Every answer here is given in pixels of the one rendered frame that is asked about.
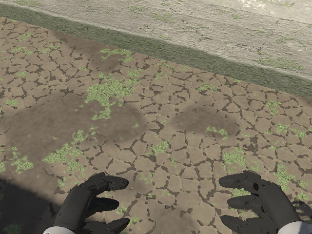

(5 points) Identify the right robot hand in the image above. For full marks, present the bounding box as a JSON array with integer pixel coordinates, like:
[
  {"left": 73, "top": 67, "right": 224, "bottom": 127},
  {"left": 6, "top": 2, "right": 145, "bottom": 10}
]
[{"left": 218, "top": 170, "right": 301, "bottom": 234}]

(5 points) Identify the left robot hand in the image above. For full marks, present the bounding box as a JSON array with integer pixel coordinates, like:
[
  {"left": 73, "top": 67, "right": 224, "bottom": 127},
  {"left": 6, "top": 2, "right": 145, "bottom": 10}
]
[{"left": 53, "top": 172, "right": 130, "bottom": 234}]

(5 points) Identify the robot right forearm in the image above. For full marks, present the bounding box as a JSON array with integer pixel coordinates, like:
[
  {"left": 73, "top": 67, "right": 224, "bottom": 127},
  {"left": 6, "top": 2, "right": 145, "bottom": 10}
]
[{"left": 277, "top": 221, "right": 312, "bottom": 234}]

